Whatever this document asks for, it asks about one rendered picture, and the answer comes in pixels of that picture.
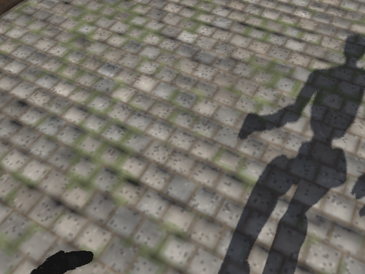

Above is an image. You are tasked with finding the left robot hand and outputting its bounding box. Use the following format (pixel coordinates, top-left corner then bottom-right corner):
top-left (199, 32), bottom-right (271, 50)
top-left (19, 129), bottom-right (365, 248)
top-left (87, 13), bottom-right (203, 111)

top-left (30, 251), bottom-right (94, 274)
